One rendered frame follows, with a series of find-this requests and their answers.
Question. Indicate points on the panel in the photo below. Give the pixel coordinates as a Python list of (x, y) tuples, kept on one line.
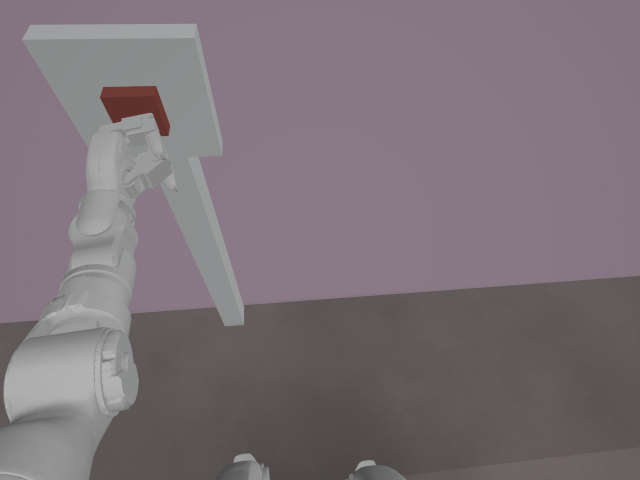
[(78, 60)]

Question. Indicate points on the left robot hand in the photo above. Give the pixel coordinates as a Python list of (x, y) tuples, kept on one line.
[(110, 164)]

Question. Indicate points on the left robot upper arm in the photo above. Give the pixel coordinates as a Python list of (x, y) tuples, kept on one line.
[(63, 392)]

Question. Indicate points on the right robot shin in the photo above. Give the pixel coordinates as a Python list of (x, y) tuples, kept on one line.
[(365, 463)]

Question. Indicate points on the button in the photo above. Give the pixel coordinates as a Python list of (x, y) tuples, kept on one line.
[(122, 102)]

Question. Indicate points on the robot shin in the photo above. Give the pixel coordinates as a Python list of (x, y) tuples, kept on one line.
[(365, 463), (244, 457)]

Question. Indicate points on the robot left forearm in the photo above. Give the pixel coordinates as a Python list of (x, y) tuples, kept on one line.
[(98, 284)]

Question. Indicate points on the left robot shin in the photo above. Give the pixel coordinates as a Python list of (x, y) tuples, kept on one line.
[(244, 457)]

